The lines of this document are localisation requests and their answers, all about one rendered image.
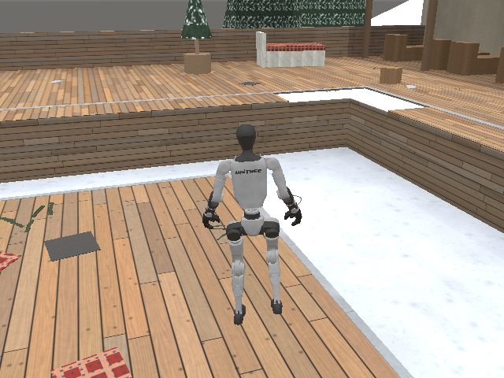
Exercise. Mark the left robot forearm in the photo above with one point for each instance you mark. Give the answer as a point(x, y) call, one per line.
point(211, 207)

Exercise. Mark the robot left hand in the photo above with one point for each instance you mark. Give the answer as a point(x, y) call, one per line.
point(205, 220)

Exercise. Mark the right robot forearm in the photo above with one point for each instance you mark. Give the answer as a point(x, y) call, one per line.
point(290, 202)

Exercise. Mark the right robot shin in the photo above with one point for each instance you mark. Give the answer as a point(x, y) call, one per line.
point(274, 274)

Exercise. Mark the robot left upper arm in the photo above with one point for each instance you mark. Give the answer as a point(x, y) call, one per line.
point(223, 168)

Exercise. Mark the robot right upper arm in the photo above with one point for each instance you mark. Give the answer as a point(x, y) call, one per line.
point(278, 176)

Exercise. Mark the robot right hand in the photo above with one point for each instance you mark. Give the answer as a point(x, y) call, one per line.
point(297, 215)

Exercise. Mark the right robot thigh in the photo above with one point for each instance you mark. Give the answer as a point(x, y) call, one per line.
point(271, 229)

